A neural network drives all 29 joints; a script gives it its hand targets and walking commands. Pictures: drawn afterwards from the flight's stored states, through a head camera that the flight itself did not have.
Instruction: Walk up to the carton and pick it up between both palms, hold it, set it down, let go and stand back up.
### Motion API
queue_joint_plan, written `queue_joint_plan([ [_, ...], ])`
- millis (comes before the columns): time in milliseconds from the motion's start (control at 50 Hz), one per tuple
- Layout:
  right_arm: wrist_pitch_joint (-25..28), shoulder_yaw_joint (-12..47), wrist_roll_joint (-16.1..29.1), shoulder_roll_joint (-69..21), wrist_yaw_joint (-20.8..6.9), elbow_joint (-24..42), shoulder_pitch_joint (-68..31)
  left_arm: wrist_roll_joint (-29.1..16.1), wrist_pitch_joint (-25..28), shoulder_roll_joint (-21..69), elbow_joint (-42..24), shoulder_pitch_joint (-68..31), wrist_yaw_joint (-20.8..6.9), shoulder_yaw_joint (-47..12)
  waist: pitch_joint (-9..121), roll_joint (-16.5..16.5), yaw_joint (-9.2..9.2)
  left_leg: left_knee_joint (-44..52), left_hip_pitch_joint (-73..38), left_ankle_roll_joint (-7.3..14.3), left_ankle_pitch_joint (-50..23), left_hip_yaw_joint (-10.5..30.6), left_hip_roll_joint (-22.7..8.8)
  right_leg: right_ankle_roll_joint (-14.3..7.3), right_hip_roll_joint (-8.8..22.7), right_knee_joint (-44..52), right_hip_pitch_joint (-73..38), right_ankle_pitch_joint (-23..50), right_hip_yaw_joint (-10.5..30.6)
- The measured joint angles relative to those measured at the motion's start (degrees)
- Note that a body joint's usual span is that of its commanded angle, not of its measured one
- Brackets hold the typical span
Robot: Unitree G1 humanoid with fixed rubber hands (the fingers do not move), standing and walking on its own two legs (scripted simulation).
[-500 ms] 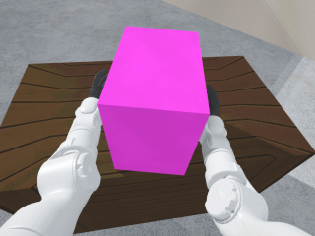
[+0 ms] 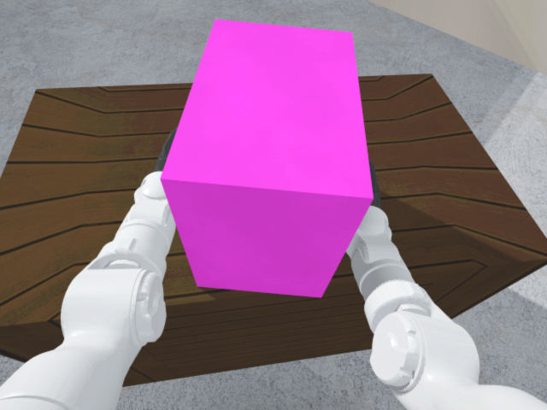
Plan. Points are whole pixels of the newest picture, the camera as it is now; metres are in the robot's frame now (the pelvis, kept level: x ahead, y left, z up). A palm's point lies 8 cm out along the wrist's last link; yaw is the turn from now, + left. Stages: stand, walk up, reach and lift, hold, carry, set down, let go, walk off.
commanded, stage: set down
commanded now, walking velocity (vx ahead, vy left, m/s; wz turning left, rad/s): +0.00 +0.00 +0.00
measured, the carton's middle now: (270, 165) +0.46 -0.01 +0.07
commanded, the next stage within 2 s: none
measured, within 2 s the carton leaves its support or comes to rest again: neither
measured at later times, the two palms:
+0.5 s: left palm (146, 204) +0.41 +0.19 +0.04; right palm (369, 248) +0.33 -0.15 +0.02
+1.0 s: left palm (112, 245) +0.33 +0.22 +0.06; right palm (390, 284) +0.26 -0.16 +0.04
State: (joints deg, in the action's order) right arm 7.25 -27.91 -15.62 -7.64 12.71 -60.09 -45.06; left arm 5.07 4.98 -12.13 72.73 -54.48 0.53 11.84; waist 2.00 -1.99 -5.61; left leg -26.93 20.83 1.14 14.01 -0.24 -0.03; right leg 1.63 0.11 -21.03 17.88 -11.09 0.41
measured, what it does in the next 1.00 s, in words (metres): shifts its weight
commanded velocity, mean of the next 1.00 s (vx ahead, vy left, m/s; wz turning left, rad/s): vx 0.00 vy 0.00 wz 0.00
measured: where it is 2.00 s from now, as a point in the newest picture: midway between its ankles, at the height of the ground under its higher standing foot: outside the picture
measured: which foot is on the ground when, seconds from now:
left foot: down 0.00-1.00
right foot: down 0.00-1.00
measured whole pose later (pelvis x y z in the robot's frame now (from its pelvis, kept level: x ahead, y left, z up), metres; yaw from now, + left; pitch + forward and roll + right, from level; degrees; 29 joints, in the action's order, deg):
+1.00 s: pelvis -0.06 +0.01 +0.00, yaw +0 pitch +5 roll -2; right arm -4.7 -2.8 5.8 -2.8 18.5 -35.5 -22.2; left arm -9.4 -7.4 -20.1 45.3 -32.0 -3.4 2.6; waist 4.5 -1.1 -5.6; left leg -28.9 23.8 1.5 10.0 -0.2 -0.1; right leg 2.0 0.1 -21.0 19.9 -6.0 0.4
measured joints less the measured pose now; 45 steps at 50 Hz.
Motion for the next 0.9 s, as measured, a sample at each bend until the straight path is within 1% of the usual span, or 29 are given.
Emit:
queue_joint_plan([
  [80,1.94,4.48,4.53,1.45,1.19,-0.36,0.88,-2.56,1.27,-0.10,0.26,0.02,0.34,-2.17,1.14,0.05,0.00,-0.55,2.37,0.00,0.05,0.00,0.00,0.07,0.00,-0.01,2.11,0.23,0.00],
  [160,3.82,8.34,8.44,2.59,1.70,-0.38,1.86,-3.50,1.17,-0.50,0.27,0.27,0.38,-3.33,1.46,0.06,0.00,-0.97,3.07,0.00,0.19,0.00,0.00,0.10,0.00,-0.01,2.62,0.33,0.00],
  [240,5.01,11.99,10.99,3.31,2.16,-0.39,3.40,-4.03,0.41,-0.93,0.06,1.44,0.39,-3.79,1.96,0.07,0.00,-1.11,3.07,-0.03,0.20,0.00,0.00,0.10,0.00,-0.01,2.58,0.45,0.00],
  [320,5.81,14.64,12.85,3.46,2.63,-0.39,5.39,-4.84,-0.97,-1.45,-3.47,4.55,0.14,-4.21,2.42,0.23,0.00,-1.41,3.07,-0.16,0.17,0.00,-0.01,0.10,0.00,-0.01,2.43,0.46,0.00],
  [440,5.79,18.43,16.19,3.70,3.72,-0.33,9.46,-6.42,-2.87,-2.35,-8.82,9.44,-1.17,-4.52,2.48,0.84,0.00,-1.73,3.08,-0.22,-0.25,0.00,-0.02,0.24,0.00,-0.01,2.29,1.02,0.00],
  [520,4.28,20.40,18.39,3.72,4.49,2.97,13.53,-8.41,-4.05,-2.88,-13.03,12.79,-1.90,-5.21,2.48,0.92,-0.01,-1.77,3.08,-0.22,-0.78,0.00,-0.02,0.30,0.00,-0.02,2.27,1.68,0.00],
  [600,1.70,22.29,20.44,4.02,5.24,9.14,17.49,-10.40,-5.22,-3.70,-16.88,15.68,-2.77,-5.87,2.48,0.92,-0.01,-1.90,3.08,-0.21,-1.43,0.00,-0.02,0.34,0.00,-0.02,2.20,2.47,0.00],
  [640,-0.18,23.14,21.05,4.44,5.30,11.52,18.44,-11.42,-5.59,-4.40,-17.52,16.44,-3.07,-6.32,2.49,0.92,-0.01,-1.93,3.08,-0.06,-1.81,0.00,-0.02,0.36,-0.01,-0.01,2.19,2.91,0.00],
  [760,-6.13,23.73,21.41,4.87,5.19,16.90,18.96,-14.03,-7.36,-6.95,-19.29,17.87,-3.17,-8.53,2.49,0.92,-0.01,-1.94,3.08,0.19,-3.00,0.00,-0.02,0.36,-0.02,-0.01,2.17,4.14,-0.01],
  [900,-10.39,24.06,21.40,4.87,5.38,20.31,19.69,-14.52,-9.83,-7.92,-22.59,19.32,-3.40,-9.23,2.48,0.92,0.00,-1.94,3.08,0.29,-3.87,0.00,-0.02,0.36,-0.02,-0.01,2.15,5.01,-0.03],
])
